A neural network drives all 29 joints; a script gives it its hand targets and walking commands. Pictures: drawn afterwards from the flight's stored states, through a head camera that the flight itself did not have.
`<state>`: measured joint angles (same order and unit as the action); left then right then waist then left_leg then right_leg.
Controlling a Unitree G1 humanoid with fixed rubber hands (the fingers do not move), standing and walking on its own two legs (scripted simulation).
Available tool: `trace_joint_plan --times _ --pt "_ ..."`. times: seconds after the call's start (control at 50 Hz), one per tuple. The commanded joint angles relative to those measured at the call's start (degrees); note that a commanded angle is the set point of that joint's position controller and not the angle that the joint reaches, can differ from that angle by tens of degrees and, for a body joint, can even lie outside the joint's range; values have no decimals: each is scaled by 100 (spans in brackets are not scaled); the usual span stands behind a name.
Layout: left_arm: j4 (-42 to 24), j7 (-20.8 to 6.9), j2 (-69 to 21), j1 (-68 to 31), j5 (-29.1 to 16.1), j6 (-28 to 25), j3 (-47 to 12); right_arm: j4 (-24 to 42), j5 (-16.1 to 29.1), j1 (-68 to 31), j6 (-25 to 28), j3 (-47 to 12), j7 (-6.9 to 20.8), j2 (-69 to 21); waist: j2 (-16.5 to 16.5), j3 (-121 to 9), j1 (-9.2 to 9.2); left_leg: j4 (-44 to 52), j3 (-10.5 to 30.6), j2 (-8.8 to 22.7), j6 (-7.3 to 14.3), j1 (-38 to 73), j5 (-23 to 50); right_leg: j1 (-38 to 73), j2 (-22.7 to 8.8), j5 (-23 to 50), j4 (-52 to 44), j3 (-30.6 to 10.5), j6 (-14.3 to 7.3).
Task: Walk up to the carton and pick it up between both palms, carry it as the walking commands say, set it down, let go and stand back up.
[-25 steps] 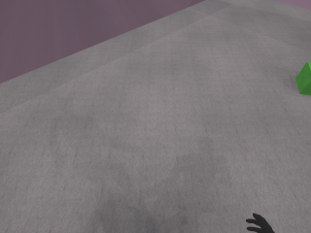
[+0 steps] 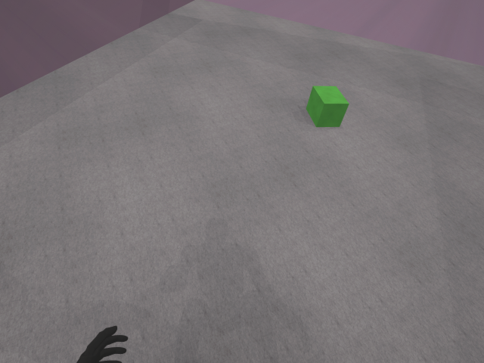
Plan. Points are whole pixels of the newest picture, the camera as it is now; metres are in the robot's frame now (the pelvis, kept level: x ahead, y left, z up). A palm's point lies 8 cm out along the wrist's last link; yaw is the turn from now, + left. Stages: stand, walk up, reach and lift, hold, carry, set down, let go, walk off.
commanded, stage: walk up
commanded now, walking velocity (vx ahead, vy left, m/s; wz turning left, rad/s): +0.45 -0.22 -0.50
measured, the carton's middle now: (326, 106) +1.96 -0.83 -0.68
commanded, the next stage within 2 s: none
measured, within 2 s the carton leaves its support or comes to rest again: neither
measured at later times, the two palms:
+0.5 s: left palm out of the picture +0.17 +0.14 -0.12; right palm (402, 269) +0.33 -0.38 -0.10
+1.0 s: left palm (210, 192) +0.58 +0.05 -0.13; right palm (422, 296) +0.28 -0.40 -0.11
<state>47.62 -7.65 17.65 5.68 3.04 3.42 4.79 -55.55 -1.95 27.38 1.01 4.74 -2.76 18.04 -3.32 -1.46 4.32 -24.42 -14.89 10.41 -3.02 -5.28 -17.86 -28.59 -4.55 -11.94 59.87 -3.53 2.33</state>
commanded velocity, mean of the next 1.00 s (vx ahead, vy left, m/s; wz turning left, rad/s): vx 0.49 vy -0.10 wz -0.33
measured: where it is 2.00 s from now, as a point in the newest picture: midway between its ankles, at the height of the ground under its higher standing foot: (288, 234)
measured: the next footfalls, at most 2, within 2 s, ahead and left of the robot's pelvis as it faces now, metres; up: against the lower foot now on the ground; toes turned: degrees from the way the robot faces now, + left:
right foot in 0.18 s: +0.16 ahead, -0.22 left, +0.00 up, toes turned -9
left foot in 0.68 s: +0.50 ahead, -0.05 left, +0.00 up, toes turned -6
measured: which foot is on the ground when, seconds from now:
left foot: down 0.00-0.20, up 0.22-0.66, down 0.68-1.00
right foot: up 0.00-0.16, down 0.18-0.68, up 0.70-1.00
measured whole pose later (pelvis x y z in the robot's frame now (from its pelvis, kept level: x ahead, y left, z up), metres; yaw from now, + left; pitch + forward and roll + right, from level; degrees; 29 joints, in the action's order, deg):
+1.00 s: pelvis +0.42 -0.16 +0.00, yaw -18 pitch -1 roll -1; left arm 52.3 -4.6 15.2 12.4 2.3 0.4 3.9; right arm -58.7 -1.2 24.4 2.8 3.8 -0.2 14.1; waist -3.1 1.2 3.1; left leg -21.6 -11.0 6.4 -1.0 -8.8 -11.1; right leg -30.2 -5.0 -8.3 53.5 0.5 1.6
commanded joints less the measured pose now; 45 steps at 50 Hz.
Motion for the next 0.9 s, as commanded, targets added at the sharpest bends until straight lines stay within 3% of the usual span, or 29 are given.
trace_joint_plan --times 0.0,0.02,0.04,0.1,0.12,0.14,0.16,0.18,0.2,0.22,0.26,0.28,0.3,0.32,0.36,0.4,0.46,0.52,0.58,0.62,0.64,0.66,0.68,0.7,0.74,0.76,0.78,0.84,0.88 --pt "-430 11 -61 -963 -174 -221 -153 337 -31 -103 198 3 180 632 1725 1104 75 1703 1176 948 399 -8 -732 -708 34 142 -1247 456 98" --pt "-391 15 -8 -1040 -199 -291 -119 242 -53 -91 205 7 231 857 1966 1154 130 1617 1052 1073 426 62 -525 -610 -17 7 -1652 484 6" --pt "-369 25 57 -870 -172 -297 -156 283 -74 -265 213 57 209 776 1860 1282 -85 1638 1005 1224 440 19 -422 -676 -86 -183 -1721 473 52" --pt "-373 98 8 -669 -187 -371 -141 278 -83 -27 170 5 210 1042 1899 998 4 1062 572 987 414 -36 491 132 79 -661 -2696 834 -21" --pt "-211 184 146 -106 -121 -363 -153 249 -85 -156 135 38 224 1194 1712 595 -332 392 411 973 477 19 1175 844 184 -864 -2876 1231 -128" --pt "139 274 192 799 -147 -459 -90 297 -8 -293 148 -6 276 974 1198 -84 -768 -909 128 505 344 -330 1734 1948 477 -566 -3113 1281 -290" --pt "513 415 657 2110 -37 -534 18 556 -19 -555 182 -84 359 740 140 -849 -1236 -2849 -57 58 154 -1500 728 3372 -16 -1053 -3403 238 -606" --pt "515 521 1436 2552 -39 -578 266 989 4 -839 296 -205 427 164 -2320 -579 -1505 -4450 493 -578 -57 -3580 -1536 4125 -1415 -2127 -4646 -2443 -792" --pt "512 611 1571 2593 -173 -588 246 1224 -11 -1147 286 -158 490 214 -1763 -654 -1324 -5113 1341 -454 18 -4037 -1446 4125 -1902 -1950 -5003 -3555 -1141" --pt "403 665 1338 2227 -150 -613 170 1279 -11 -1310 353 -151 491 378 -856 -528 -1147 -5346 1537 -213 48 -4070 -844 3919 -1655 -1633 -4622 -3200 -1308" --pt "189 696 676 1450 -133 -701 67 1038 -31 -1120 368 -93 478 336 -733 -48 -877 -5217 1480 -59 59 -4172 -409 3178 -1089 -142 -4126 -1904 -1066" --pt "273 725 513 1371 -168 -745 14 988 6 -1088 349 -58 448 397 -302 -49 -759 -5261 1444 -44 13 -3876 -244 3024 -916 1202 -4057 -1534 -1075" --pt "307 696 354 1358 -201 -771 -44 884 -44 -844 277 -78 511 179 -521 -25 -531 -4734 1407 13 35 -3673 114 2598 -809 1156 -4138 -1394 -879" --pt "256 705 293 1246 -184 -812 -77 962 -33 -1059 221 -84 487 146 -509 88 -534 -4680 1339 -86 3 -3349 21 2284 -914 1567 -4323 -1512 -1028" --pt "216 697 213 1068 -170 -845 -63 1020 -27 -1394 111 -116 504 25 -1038 262 -450 -4133 1225 -49 -180 -3115 350 1757 -801 635 -4790 -1260 -1137" --pt "444 745 177 1643 -176 -913 -109 1161 -59 -1873 51 -84 543 -34 -987 715 -636 -3882 1192 -143 -192 -3638 527 2161 -811 1330 -4834 -1525 -1089" --pt "453 802 238 1830 -191 -911 -133 1384 -7 -2520 15 -150 560 -226 -257 858 -697 -2736 1294 -72 -173 -3171 952 1643 -1057 825 -5122 -1475 -1179" --pt "508 774 396 1645 -181 -850 -71 1416 48 -2789 61 -147 645 -194 -812 877 -710 -1524 1136 -331 -134 -2615 1301 1600 -659 412 -5042 -808 -1019" --pt "662 730 375 1973 -258 -827 -60 1131 86 -2786 114 -100 536 -156 -363 671 -631 -985 587 -743 -37 -1454 1033 1478 -610 1281 -4698 -708 -944" --pt "739 751 329 2046 -222 -811 -40 795 71 -1505 220 -53 469 83 -229 -202 -206 -90 965 -624 142 259 724 1526 -105 1538 -2958 -350 -695" --pt "590 749 193 2316 -347 -867 -67 592 -6 -768 285 148 315 661 1199 -906 111 191 2145 390 553 1822 137 282 325 980 -1177 -136 -524" --pt "561 769 -47 2780 -304 -854 -91 344 -87 155 301 373 280 1475 2369 -1677 134 846 4384 2017 774 2493 -182 -407 812 -1523 479 143 -372" --pt "465 749 196 2331 -236 -813 29 390 -70 -168 297 338 248 1499 2164 -830 20 1172 4899 2271 963 1882 -103 -1013 576 -1620 1396 -257 -317" --pt "468 707 98 1757 -286 -728 1 403 -104 -570 253 214 256 986 563 -476 21 1004 3735 1867 1034 1100 -850 -775 123 -1096 1167 -314 -303" --pt "694 571 -57 2272 -145 -620 33 439 25 -1270 275 100 189 558 820 322 -450 1298 3299 1432 744 -720 -311 -235 81 -442 1438 -331 -237" --pt "666 464 -112 2424 -107 -503 -35 401 50 -1466 264 79 184 325 1500 416 -557 1537 3080 1192 629 -1148 -683 35 8 -272 1316 -192 -143" --pt "539 425 -130 2344 -100 -472 -26 488 42 -1510 257 94 191 377 1632 476 -549 1682 3085 1336 763 -1125 -805 -63 -10 -203 1402 -113 -134" --pt "503 408 -213 1769 -77 -400 -39 335 114 -1420 317 -61 221 108 1219 324 -623 1587 2055 776 608 -1014 -308 20 -55 161 676 207 -147" --pt "395 362 -247 1536 -30 -416 -85 260 158 -1198 371 7 276 197 1414 326 -614 1583 2256 821 687 -789 -39 -165 -137 356 69 254 -121"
